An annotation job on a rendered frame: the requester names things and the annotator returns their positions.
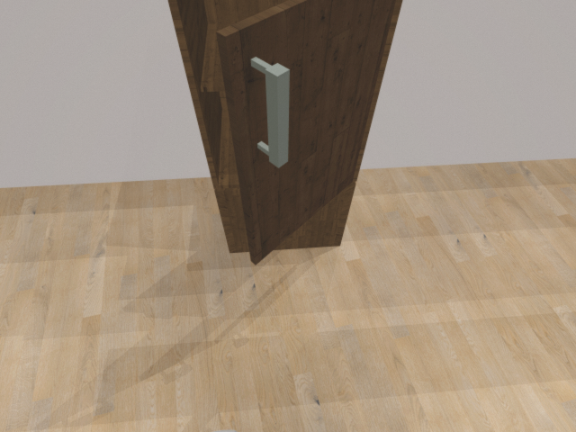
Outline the handle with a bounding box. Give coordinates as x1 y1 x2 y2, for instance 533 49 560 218
251 57 290 168

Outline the cupboard door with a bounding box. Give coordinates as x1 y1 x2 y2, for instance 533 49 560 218
216 0 396 265

